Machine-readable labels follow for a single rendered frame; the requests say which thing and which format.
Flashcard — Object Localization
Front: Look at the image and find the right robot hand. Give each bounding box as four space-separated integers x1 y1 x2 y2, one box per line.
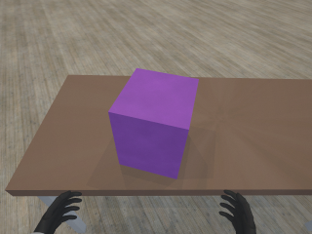
218 189 256 234

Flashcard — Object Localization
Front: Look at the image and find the carton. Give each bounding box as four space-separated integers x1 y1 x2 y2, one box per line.
108 68 199 179

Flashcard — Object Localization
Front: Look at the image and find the table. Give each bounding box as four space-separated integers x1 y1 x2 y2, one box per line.
5 74 312 234

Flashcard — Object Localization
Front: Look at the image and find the left robot hand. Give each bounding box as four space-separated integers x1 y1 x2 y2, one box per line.
33 190 82 234

